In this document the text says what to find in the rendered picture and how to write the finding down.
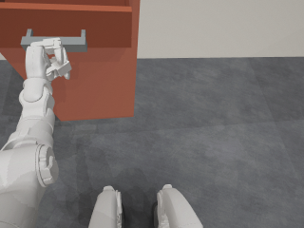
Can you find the right robot thigh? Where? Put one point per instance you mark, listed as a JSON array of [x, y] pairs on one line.
[[179, 212]]

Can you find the robot left hand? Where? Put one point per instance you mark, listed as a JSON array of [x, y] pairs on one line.
[[38, 65]]

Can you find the cabinet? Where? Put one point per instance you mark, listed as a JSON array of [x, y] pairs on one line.
[[101, 82]]

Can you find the left robot forearm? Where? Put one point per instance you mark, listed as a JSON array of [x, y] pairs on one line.
[[36, 124]]

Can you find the left robot upper arm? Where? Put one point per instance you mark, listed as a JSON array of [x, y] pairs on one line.
[[25, 174]]

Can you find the drawer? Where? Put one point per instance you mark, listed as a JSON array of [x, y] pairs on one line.
[[107, 23]]

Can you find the handle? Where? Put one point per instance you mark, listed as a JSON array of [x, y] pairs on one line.
[[71, 44]]

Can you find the robot right shin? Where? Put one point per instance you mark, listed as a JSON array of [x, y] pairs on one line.
[[163, 220]]

